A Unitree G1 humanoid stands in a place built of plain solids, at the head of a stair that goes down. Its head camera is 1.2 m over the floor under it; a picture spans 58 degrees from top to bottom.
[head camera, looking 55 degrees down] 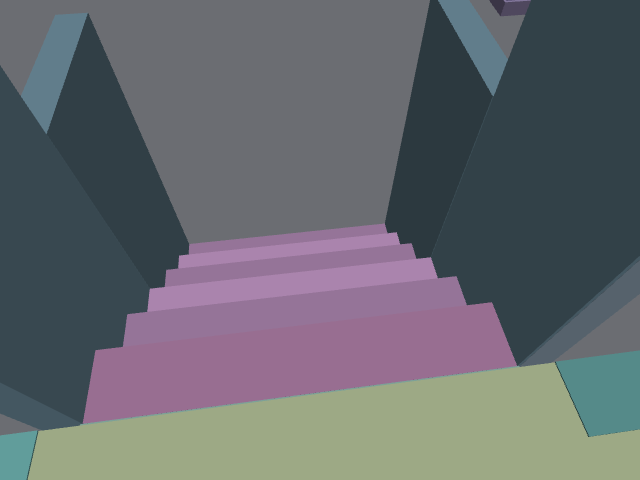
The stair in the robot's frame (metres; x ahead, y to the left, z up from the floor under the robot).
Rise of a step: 0.18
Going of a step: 0.20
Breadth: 1.20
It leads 7 degrees to the left of straight ahead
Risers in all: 6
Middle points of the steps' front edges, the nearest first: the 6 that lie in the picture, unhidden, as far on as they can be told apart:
0.53 0.06 0.00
0.73 0.08 -0.18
0.93 0.11 -0.37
1.13 0.14 -0.55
1.33 0.16 -0.73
1.53 0.19 -0.92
